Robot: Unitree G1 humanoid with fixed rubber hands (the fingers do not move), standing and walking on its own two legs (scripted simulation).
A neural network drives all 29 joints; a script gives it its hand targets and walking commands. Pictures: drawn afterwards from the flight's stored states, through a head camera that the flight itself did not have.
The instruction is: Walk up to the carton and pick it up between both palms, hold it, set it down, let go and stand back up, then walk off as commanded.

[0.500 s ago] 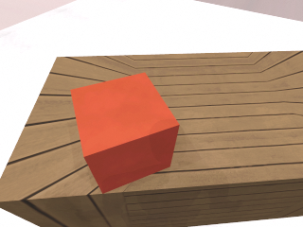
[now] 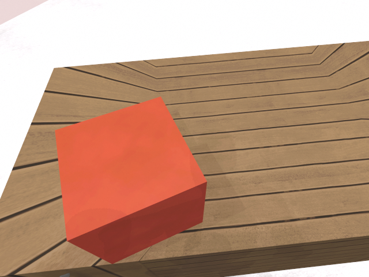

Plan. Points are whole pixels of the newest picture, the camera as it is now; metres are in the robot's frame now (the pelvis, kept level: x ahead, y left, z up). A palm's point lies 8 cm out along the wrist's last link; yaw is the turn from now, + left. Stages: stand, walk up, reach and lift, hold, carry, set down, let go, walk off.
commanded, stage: walk up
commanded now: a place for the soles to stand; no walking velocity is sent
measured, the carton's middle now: (136, 180) +0.33 +0.13 +0.01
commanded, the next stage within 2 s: none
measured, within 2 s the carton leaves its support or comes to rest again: neither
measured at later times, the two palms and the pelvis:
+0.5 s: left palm out of the picture +0.06 +0.29 -0.10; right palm out of the picture +0.05 -0.32 -0.08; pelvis -0.04 +0.00 +0.00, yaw +0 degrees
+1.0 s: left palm out of the picture +0.04 +0.30 -0.10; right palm out of the picture +0.03 -0.32 -0.08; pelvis -0.05 +0.00 +0.00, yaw +0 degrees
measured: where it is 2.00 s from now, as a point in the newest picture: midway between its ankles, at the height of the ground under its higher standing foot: outside the picture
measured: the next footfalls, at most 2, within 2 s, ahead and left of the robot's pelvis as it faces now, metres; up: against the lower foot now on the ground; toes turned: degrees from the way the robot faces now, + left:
left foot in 1.52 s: -0.05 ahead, +0.17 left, +0.00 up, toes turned +9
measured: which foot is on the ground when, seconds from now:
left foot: down 0.00-1.00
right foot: down 0.00-1.00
